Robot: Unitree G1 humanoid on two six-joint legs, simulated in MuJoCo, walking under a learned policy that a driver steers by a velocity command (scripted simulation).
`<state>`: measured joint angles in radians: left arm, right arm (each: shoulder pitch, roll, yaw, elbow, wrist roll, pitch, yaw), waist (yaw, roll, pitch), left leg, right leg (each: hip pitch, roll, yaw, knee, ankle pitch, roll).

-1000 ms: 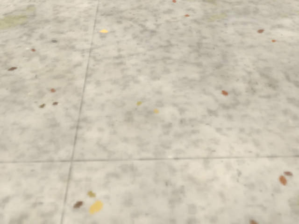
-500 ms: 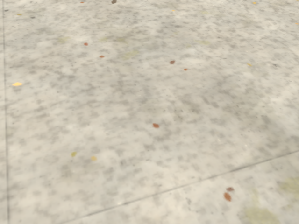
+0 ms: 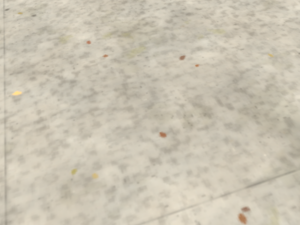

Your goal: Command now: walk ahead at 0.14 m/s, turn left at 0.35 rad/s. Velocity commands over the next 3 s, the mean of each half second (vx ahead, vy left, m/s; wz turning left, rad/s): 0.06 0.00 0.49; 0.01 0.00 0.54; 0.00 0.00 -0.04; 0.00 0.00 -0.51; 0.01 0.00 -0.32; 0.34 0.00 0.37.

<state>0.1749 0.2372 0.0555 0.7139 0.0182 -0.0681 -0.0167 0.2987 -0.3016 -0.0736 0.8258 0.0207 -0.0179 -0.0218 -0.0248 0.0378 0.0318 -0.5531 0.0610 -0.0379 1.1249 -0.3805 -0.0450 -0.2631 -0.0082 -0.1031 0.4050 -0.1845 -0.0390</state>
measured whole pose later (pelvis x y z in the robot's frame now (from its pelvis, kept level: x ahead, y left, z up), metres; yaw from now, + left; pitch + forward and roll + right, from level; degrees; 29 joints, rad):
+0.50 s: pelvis +0.08 +0.04 +0.00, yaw +16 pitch +4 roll -2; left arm 0.08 0.31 0.08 0.74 0.00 0.01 0.03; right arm 0.18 -0.30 -0.07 0.60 0.00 0.02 -0.01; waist -0.01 -0.02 0.06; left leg -0.39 -0.05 -0.05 0.48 -0.14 0.06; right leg -0.55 -0.01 0.05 1.04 -0.42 0.06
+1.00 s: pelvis +0.11 +0.00 +0.00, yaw +33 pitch +2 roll +1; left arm 0.17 0.26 0.06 0.73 0.01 0.01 0.03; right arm 0.18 -0.32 -0.09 0.59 0.01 0.06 -0.01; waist 0.03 0.03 0.05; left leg -0.47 0.00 -0.05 0.93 -0.43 -0.08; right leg -0.24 -0.06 -0.06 0.45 -0.24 0.00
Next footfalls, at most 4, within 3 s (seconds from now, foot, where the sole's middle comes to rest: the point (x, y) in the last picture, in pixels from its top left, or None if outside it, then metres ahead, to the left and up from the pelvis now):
0.28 left None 0.16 0.14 -0.78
0.72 right None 0.21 -0.08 -0.78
1.10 left None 0.06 0.14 -0.78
1.50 right None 0.16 -0.06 -0.78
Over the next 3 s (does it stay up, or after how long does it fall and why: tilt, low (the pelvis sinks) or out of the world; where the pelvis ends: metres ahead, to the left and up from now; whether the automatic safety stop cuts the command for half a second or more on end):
stays up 0.20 0.09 -0.01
